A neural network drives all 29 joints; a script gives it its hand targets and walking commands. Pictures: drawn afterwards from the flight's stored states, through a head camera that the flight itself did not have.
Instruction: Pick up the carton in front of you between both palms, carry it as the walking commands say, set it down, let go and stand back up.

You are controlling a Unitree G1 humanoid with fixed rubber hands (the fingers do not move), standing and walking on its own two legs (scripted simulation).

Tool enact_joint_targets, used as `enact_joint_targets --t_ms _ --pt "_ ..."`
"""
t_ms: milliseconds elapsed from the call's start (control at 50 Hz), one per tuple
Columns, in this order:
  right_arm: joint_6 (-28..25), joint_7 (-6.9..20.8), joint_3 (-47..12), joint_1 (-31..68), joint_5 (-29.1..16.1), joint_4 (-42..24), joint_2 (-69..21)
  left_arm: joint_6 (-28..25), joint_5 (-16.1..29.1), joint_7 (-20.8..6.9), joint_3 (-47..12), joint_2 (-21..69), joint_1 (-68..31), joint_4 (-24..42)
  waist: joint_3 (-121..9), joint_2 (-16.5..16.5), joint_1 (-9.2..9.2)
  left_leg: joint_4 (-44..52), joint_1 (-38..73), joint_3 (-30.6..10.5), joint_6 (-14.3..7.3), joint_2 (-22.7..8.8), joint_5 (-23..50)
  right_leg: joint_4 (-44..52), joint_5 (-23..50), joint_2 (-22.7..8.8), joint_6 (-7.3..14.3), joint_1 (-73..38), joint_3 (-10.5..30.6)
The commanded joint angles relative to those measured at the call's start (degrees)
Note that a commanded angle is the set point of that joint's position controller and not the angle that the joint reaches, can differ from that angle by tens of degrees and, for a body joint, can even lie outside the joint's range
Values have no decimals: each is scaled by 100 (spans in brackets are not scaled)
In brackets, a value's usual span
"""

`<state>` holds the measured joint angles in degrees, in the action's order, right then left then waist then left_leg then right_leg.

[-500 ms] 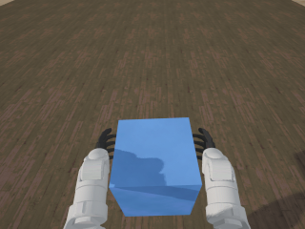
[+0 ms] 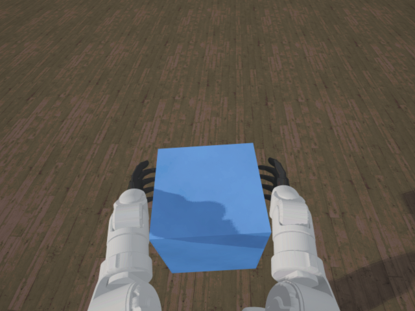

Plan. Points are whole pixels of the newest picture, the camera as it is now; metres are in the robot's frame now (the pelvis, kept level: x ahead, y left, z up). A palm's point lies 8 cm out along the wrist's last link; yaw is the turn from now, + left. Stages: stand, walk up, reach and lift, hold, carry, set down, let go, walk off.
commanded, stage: set down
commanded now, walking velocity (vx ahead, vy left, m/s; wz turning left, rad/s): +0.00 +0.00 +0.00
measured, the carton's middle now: (209, 212) +0.32 +0.00 -0.06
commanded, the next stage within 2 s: none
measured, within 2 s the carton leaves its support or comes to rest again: neither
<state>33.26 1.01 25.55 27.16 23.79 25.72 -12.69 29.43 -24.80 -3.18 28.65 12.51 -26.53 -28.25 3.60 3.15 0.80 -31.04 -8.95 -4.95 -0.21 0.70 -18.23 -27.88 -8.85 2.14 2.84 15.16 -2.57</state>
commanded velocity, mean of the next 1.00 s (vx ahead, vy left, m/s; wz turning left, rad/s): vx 0.00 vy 0.00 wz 0.00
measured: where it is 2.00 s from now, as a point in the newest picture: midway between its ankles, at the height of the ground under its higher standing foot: outside the picture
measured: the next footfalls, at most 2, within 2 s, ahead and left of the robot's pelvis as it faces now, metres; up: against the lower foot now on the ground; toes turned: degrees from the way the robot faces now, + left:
none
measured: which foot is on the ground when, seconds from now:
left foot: down 0.00-1.00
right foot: down 0.00-1.00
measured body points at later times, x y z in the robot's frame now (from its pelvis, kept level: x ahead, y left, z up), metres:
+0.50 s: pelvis -0.03 +0.03 -0.11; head +0.17 +0.02 +0.29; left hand +0.36 +0.16 -0.19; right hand +0.36 -0.14 -0.19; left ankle -0.01 +0.14 -0.73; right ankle +0.07 -0.09 -0.73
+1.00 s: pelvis -0.06 +0.02 -0.24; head +0.21 +0.00 +0.12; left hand +0.42 +0.15 -0.34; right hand +0.41 -0.15 -0.34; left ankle -0.01 +0.14 -0.73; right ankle +0.07 -0.09 -0.73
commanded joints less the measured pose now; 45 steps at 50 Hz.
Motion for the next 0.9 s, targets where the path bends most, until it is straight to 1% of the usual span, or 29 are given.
enact_joint_targets --t_ms 0,20,80,100,120,140,180,200,240,260,280,300,320,380,400,420,440,460,500,520,580,600,640,660,680,740,760,820,880 --pt "-654 907 -1703 2574 -633 339 -3714 -497 434 -875 -1692 3642 -2465 -594 -742 -264 -101 526 -2532 -82 -305 361 -322 -93 -249 -4 -215 -1764 876" --pt "-787 910 -1492 2425 -485 842 -3624 -650 582 -803 -1728 3577 -2729 -621 -936 -401 257 346 -2419 -46 -276 450 -64 -192 275 60 -120 -1427 858" --pt "-1482 819 -1731 2533 -426 648 -3630 -1269 488 -730 -1725 3345 -2501 -599 -1581 -383 -29 32 -2815 -49 -197 521 176 -609 589 174 -250 -1151 700" --pt "-1651 784 -1765 2169 -399 604 -3450 -1400 476 -725 -1726 3465 -2207 -877 -1652 -201 181 -173 -2996 2 -122 601 407 -750 1043 109 -209 -967 802" --pt "-1768 781 -2024 2319 -532 761 -3466 -1588 502 -715 -1672 3348 -2051 -1022 -1797 -569 -81 -258 -3146 -38 -123 548 832 -923 1590 155 -204 -831 719" --pt "-1975 823 -2141 2237 -644 939 -3402 -1833 490 -663 -1795 3294 -2237 -761 -2265 -236 -182 -608 -3469 56 -50 670 819 -1074 1644 119 -192 -876 888" --pt "-2486 793 -2707 2639 -927 654 -3689 -2210 883 -572 -2462 3599 -2395 -820 -3055 -425 41 -879 -3902 -23 2 688 1122 -1671 2263 177 -198 -593 889" --pt "-2595 735 -2940 2752 -1085 837 -3754 -2432 827 -495 -2424 3549 -2411 -827 -3553 -373 -467 -1121 -4179 67 9 724 1190 -1895 2507 94 -198 -614 1033" --pt "-2930 710 -3148 2644 -1206 686 -3669 -2667 1146 -453 -3076 3764 -2621 -661 -4346 -204 35 -1560 -4727 31 137 755 1550 -2400 3132 166 -187 -532 1007" --pt "-3028 584 -3432 2431 -1141 777 -3928 -2841 1388 -385 -3506 3877 -2876 -438 -5003 -735 184 -1691 -5198 39 174 717 1581 -2561 3999 139 -201 -802 1122" --pt "-3203 502 -3526 2517 -1339 531 -3740 -2873 1353 -303 -3575 3786 -2613 -506 -5183 -229 -70 -1762 -5549 88 236 783 1745 -2695 4217 -2 -139 -740 1184" --pt "-3180 511 -3553 2735 -1452 568 -3854 -2858 1509 -228 -3671 4048 -2425 -565 -5904 -110 -131 -1984 -5426 39 241 802 1818 -2980 3647 168 -171 -623 1082" --pt "-3157 504 -3677 2548 -1389 482 -3645 -2946 1712 -123 -4006 3845 -2640 -300 -6102 -567 399 -2214 -5178 -117 168 662 2127 -3194 3258 328 -306 224 746" --pt "-3191 566 -3817 2577 -1688 236 -3298 -2884 1909 157 -4475 4281 -2521 -188 -6534 -127 460 -2515 -4154 -368 329 562 2961 -3363 2307 487 -345 1985 390" --pt "-3081 650 -3646 2907 -1747 617 -3402 -2796 1778 199 -4066 4086 -2572 -367 -6278 68 95 -2615 -4494 -171 409 692 2635 -3330 1971 450 -292 2349 583" --pt "-3102 667 -3731 3007 -1743 189 -3159 -2815 2094 297 -4523 4225 -2993 95 -6609 -113 453 -2768 -4776 -188 430 766 1719 -3615 1653 498 -253 2033 412" --pt "-2999 735 -3530 3572 -1972 514 -3231 -2706 1864 298 -4139 4061 -3303 -160 -6171 237 114 -2792 -4995 -61 359 814 1133 -3689 959 478 -213 2888 458" --pt "-2815 689 -3307 3024 -1452 938 -3256 -2585 1852 277 -4031 4243 -3339 -334 -5776 -100 501 -2815 -5271 -66 362 860 560 -3573 631 517 -202 2901 439" --pt "-2601 819 -3215 3422 -1610 1149 -3563 -2404 1772 234 -3662 4178 -3516 -525 -5158 -147 74 -2732 -5770 -83 373 779 -299 -3851 2 437 -258 3354 372" --pt "-2545 862 -2915 3991 -1511 1125 -3514 -2311 1600 155 -3560 4150 -4203 -469 -5024 83 244 -2928 -6063 38 278 836 -604 -3863 -370 525 -140 3475 457" --pt "-2496 907 -2939 4050 -1475 1297 -3469 -2222 1645 30 -3409 4442 -4186 -940 -5284 -256 402 -3299 -6321 -192 273 775 -279 -4336 -65 470 -317 4314 269" --pt "-2345 894 -2669 3809 -1423 1681 -3601 -2193 1681 25 -3455 4131 -4543 -599 -5350 166 231 -3429 -6496 208 307 909 -344 -4356 -112 488 -183 4141 413" --pt "-2190 928 -2330 4014 -1257 2105 -3781 -2030 1597 -31 -3022 4116 -4596 -1024 -5094 -315 326 -3529 -6730 42 346 851 -779 -4455 -516 534 -245 4438 255" --pt "-2257 922 -2383 4579 -1242 1728 -3278 -2023 1590 -84 -3103 4145 -4845 -986 -5319 142 228 -3661 -7102 107 337 936 -866 -4692 -609 493 -253 4624 263" --pt "-2194 916 -2546 4594 -1171 1585 -3722 -1969 1359 -148 -2700 4164 -4399 -1407 -5354 -346 224 -3792 -7183 179 232 928 -631 -4672 -346 509 -333 4752 261" --pt "-2123 861 -2668 4879 -1442 1834 -4103 -2012 1663 -290 -2870 4267 -5070 -1211 -5697 -504 15 -4311 -7887 399 176 1032 -626 -4855 -411 516 -357 4327 414" --pt "-2161 834 -2917 4977 -1352 1369 -3912 -2010 1779 -333 -3142 4188 -5558 -1007 -6391 -633 405 -4560 -7874 323 154 1026 -563 -5198 -102 515 -401 4344 335" --pt "-2029 754 -2710 4853 -1368 1973 -3868 -1920 1694 -461 -2831 3913 -5372 -1280 -6044 -620 107 -4718 -8415 491 154 1073 -734 -5345 -262 542 -428 4854 327" --pt "-2178 677 -3039 5562 -1693 1359 -3908 -2015 2138 -427 -3486 4398 -5849 -931 -6902 -324 224 -5227 -8675 593 212 1185 -411 -5731 30 565 -376 4512 298"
